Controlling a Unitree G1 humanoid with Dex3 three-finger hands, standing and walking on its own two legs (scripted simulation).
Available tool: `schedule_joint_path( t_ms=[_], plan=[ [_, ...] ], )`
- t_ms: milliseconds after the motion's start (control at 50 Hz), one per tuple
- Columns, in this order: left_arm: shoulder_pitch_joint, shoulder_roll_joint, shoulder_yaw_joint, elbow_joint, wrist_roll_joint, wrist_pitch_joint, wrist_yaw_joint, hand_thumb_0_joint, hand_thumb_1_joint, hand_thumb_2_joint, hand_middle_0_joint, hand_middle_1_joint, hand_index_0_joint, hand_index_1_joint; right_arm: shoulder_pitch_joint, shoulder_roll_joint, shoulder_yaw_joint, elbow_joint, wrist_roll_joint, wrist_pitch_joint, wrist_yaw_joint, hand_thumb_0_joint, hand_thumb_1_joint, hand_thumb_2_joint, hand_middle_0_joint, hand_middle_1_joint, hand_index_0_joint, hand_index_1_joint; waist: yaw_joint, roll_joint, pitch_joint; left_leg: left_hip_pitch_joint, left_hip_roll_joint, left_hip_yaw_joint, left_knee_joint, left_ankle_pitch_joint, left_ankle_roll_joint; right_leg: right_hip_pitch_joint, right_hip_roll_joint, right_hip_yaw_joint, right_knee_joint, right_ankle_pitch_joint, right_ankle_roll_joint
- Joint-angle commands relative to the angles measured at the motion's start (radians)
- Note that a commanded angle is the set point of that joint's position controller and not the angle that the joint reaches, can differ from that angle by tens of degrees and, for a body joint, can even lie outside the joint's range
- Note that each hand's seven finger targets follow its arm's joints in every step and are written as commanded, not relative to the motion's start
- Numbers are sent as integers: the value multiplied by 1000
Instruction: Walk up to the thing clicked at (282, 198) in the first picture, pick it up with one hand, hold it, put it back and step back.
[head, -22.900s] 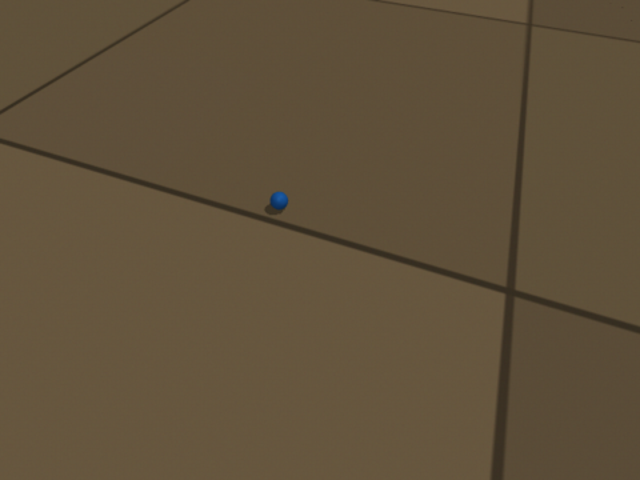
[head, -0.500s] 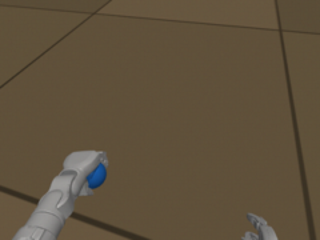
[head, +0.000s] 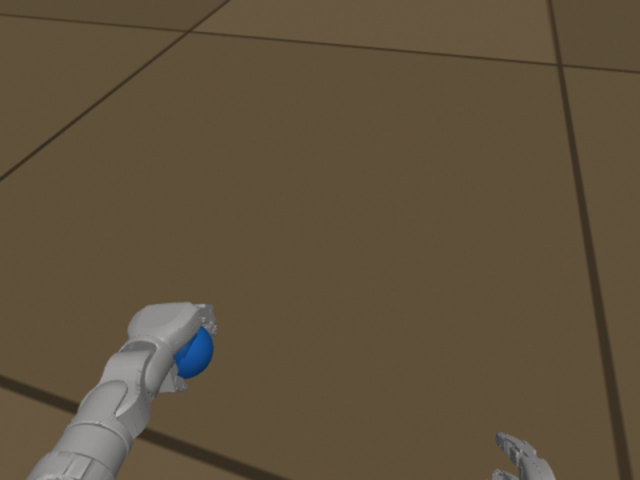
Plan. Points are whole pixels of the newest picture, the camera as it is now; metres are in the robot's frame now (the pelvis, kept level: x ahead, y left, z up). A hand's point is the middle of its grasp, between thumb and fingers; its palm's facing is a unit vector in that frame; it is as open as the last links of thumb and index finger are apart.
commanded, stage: crouch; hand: left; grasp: from above
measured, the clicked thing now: (184, 350) +0.30 +0.22 -0.04
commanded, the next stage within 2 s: lower in 1.96 s
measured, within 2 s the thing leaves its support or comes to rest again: neither
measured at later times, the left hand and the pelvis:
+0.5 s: hand (193, 387) +0.29 +0.24 -0.16, palm faces -0.44 +0.01 -0.90, open 10.1 cm; pelvis -0.03 +0.00 -0.06, yaw +2 degrees
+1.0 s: hand (222, 415) +0.32 +0.25 -0.41, palm faces -0.47 -0.01 -0.88, open 10.1 cm; pelvis -0.07 +0.01 -0.26, yaw +1 degrees
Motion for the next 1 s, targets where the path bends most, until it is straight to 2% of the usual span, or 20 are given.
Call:
schedule_joint_path(
  t_ms=[0,20,40,120,220,280,320,380,400,420,440,460,480,520,600,660,720,800,860,980],
  plan=[
    [-322,198,102,-192,6,-6,41,0,479,894,-799,-980,-860,-933,-93,-124,-44,-142,1,-39,-4,0,-927,-915,200,301,200,301,-4,-26,-210,108,-31,-16,-53,222,13,55,56,-19,-64,174,-36],
    [-318,210,118,-189,13,-6,45,0,399,814,-719,-947,-780,-893,-88,-126,-45,-140,1,-38,-3,0,-889,-900,200,301,201,301,0,-31,-221,113,-32,-16,-52,223,15,63,54,-17,-67,174,-36],
    [-311,201,112,-182,10,-8,47,0,356,860,-726,-903,-757,-872,-85,-125,-43,-142,1,-38,-3,0,-890,-900,200,300,201,300,-1,-34,-218,107,-31,-16,-52,220,15,58,56,-19,-66,170,-36],
    [-279,171,97,-104,16,-17,64,0,350,840,-726,-890,-757,-859,-83,-121,-41,-140,-2,-37,-2,0,-891,-901,200,300,200,300,-16,-81,-166,66,-37,-15,-42,179,20,30,50,-18,-70,139,-31],
    [-316,145,95,24,56,-54,157,0,362,837,-739,-878,-769,-849,-50,-127,-48,-110,-20,-32,7,0,-891,-900,199,300,200,300,-45,-98,-153,-19,-41,-17,32,132,17,-69,45,-19,-5,99,-33],
    [-404,166,109,89,88,-70,231,0,398,824,-757,-901,-795,-863,-17,-131,-56,-82,-35,-30,16,0,-894,-900,199,300,200,300,-58,-78,-234,-110,-45,-14,151,124,14,-150,42,-14,99,103,-30],
    [-444,152,96,162,116,-73,274,0,421,844,-777,-915,-815,-878,12,-137,-66,-67,-46,-33,25,0,-896,-900,199,300,199,300,-75,-60,-291,-200,-46,-13,258,119,10,-232,44,-11,196,103,-32],
    [-525,144,97,236,145,-83,340,0,443,867,-805,-909,-839,-876,50,-145,-80,-65,-56,-39,36,0,-897,-899,199,299,199,299,-79,-23,-368,-331,-43,-14,397,90,4,-367,46,-12,325,76,-40],
    [-536,155,105,280,156,-80,363,0,463,866,-815,-928,-853,-890,57,-150,-84,-66,-59,-39,38,0,-899,-900,199,300,199,300,-80,-27,-374,-380,-42,-16,429,61,2,-403,48,-16,357,48,-42],
    [-515,125,91,358,162,-73,379,0,485,854,-829,-933,-871,-892,63,-153,-85,-66,-62,-42,41,0,-902,-901,199,300,199,300,-93,-51,-359,-444,-38,-23,467,32,7,-452,49,-21,394,20,-43],
    [-550,126,94,361,167,-75,394,0,492,859,-827,-936,-870,-893,65,-153,-89,-63,-65,-48,43,0,-899,-899,199,299,199,299,-88,-44,-386,-504,-42,-26,502,7,7,-482,47,-21,426,2,-43],
    [-603,165,117,352,166,-78,409,0,486,877,-823,-943,-865,-901,67,-159,-95,-63,-69,-53,42,0,-899,-899,199,300,200,300,-86,-29,-421,-543,-42,-27,532,-31,7,-516,47,-21,458,-31,-44],
    [-598,165,116,377,171,-75,419,0,488,888,-826,-945,-866,-906,71,-158,-94,-61,-71,-58,40,0,-899,-899,199,299,199,299,-87,-21,-447,-579,-40,-31,561,-49,7,-552,48,-25,496,-48,-45],
    [-611,155,114,408,171,-74,433,0,496,879,-825,-944,-868,-902,77,-164,-99,-56,-78,-70,40,0,-897,-898,199,299,200,299,-100,9,-479,-639,-38,-39,621,-89,8,-643,49,-31,567,-88,-52],
    [-683,201,147,398,178,-73,460,0,488,883,-825,-932,-865,-893,99,-173,-110,-33,-95,-93,33,0,-897,-897,199,299,199,299,-105,45,-616,-754,-33,-59,754,-128,10,-775,48,-45,711,-125,-58],
    [-720,210,169,407,169,-63,472,0,458,892,-806,-933,-843,-896,103,-181,-114,-17,-105,-105,30,0,-897,-897,199,299,199,299,-117,66,-657,-819,-22,-82,815,-160,4,-888,43,-52,803,-154,-62],
    [-739,255,200,442,178,-54,475,0,438,890,-807,-890,-835,-863,105,-188,-117,1,-115,-115,29,0,-895,-897,199,299,199,299,-120,67,-675,-889,-19,-100,870,-212,3,-984,45,-62,873,-202,-65],
    [-735,256,203,516,164,-66,457,0,471,875,-815,-903,-851,-868,99,-187,-109,6,-123,-132,39,0,-894,-897,199,299,200,299,-146,19,-645,-1058,-30,-99,963,-337,17,-1086,44,-62,936,-318,-62],
    [-760,281,215,512,167,-90,449,0,503,901,-840,-906,-875,-872,109,-191,-108,14,-127,-149,50,0,-895,-897,199,299,200,299,-159,8,-693,-1117,-33,-102,1039,-343,20,-1136,40,-67,1001,-329,-61],
    [-821,300,230,468,201,-139,466,0,584,927,-890,-933,-929,-893,130,-196,-97,39,-141,-173,78,0,-896,-898,199,299,200,299,-165,115,-798,-1134,-35,-111,1156,-274,11,-1272,35,-84,1138,-266,-67]
  ],
)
